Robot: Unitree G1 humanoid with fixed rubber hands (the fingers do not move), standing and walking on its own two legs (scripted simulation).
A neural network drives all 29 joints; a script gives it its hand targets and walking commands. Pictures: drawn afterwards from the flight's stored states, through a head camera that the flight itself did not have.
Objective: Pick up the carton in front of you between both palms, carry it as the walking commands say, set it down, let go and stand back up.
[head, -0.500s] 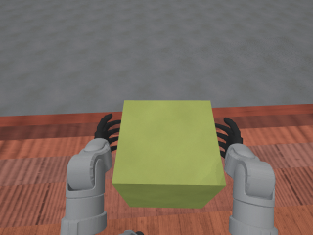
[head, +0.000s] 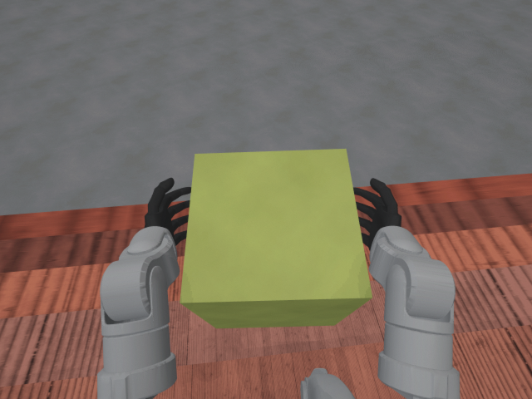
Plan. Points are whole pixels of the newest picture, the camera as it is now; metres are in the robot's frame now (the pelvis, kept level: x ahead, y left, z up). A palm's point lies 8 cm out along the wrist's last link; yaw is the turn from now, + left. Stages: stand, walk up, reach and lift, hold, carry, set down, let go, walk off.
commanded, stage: carry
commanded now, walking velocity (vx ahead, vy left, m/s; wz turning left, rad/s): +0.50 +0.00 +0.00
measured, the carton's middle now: (273, 250) +0.34 -0.01 +0.03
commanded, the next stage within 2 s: none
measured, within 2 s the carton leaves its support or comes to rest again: neither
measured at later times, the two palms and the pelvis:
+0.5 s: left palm (238, 169) +0.65 +0.06 -0.10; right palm (355, 168) +0.66 -0.24 -0.12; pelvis +0.33 -0.11 -0.14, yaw +0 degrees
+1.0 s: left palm (269, 125) +1.00 -0.04 -0.24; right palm (357, 125) +0.97 -0.34 -0.23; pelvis +0.67 -0.15 -0.31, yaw -2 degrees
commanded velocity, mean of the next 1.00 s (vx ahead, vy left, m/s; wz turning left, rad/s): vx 0.50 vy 0.00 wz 0.00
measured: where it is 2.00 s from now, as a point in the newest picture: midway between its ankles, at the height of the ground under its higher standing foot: (301, 210)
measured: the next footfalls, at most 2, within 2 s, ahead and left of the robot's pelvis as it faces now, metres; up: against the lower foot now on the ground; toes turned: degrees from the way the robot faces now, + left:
right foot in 0.18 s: +0.32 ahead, -0.10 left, -0.13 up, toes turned -3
left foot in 0.72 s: +0.62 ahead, -0.13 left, -0.27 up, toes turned -4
